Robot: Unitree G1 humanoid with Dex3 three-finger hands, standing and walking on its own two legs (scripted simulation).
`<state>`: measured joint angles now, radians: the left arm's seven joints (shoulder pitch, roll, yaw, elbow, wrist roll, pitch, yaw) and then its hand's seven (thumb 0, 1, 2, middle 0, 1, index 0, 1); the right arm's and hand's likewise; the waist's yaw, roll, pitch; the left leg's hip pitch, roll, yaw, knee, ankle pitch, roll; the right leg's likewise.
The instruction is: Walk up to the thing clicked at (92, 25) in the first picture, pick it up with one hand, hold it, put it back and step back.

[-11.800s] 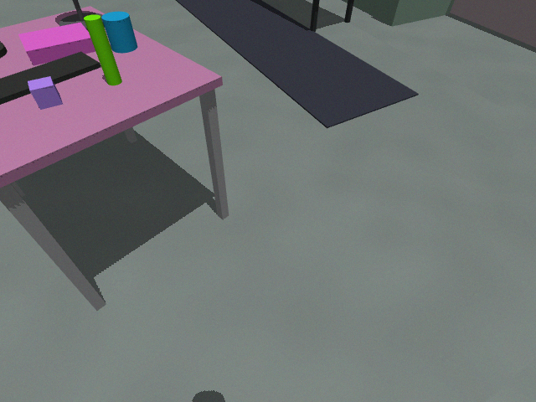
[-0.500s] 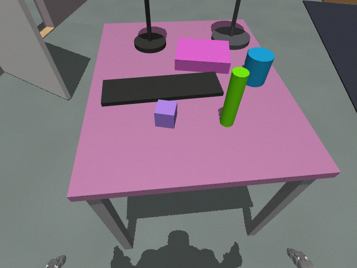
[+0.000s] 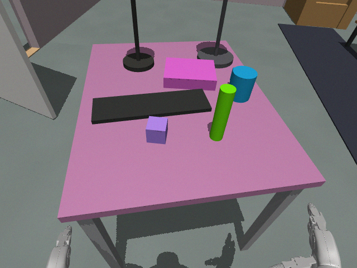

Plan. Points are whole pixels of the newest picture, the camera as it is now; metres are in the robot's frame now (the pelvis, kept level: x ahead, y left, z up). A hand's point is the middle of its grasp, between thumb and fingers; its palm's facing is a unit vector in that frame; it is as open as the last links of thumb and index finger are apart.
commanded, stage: rise first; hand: right
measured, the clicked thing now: (221, 115) +0.54 -0.15 +0.04
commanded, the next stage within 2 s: go down in 1.02 s
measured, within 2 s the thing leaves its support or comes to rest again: neither
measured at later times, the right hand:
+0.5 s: hand (310, 239) +0.18 -0.25 +0.05, palm faces +0.29 +0.88 -0.37, open 17.6 cm
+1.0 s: hand (321, 236) +0.17 -0.25 +0.09, palm faces +0.30 +0.87 -0.39, open 17.6 cm
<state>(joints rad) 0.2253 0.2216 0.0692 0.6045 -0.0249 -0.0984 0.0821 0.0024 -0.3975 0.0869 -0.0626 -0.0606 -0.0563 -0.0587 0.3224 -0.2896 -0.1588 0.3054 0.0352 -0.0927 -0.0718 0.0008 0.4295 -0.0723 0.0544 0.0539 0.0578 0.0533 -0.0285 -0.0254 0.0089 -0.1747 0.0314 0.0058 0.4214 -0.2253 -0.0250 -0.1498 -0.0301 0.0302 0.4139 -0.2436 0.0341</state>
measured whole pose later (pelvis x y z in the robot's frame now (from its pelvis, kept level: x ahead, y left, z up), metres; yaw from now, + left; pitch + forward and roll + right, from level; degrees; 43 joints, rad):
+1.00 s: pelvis -0.02 +0.00 +0.00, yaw -1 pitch -4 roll +0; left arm 0.23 0.21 0.15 0.64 -0.01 -0.13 0.04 -0.01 -0.56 0.08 -0.07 -0.06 -0.05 -0.07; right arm 0.46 -0.30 -0.25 -0.13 0.03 -0.26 -0.01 -0.01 0.57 -0.04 0.06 0.05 0.06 0.05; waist -0.04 -0.04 0.06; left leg -0.14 0.04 0.01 0.42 -0.21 -0.03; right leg -0.11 -0.02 0.04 0.41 -0.22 0.03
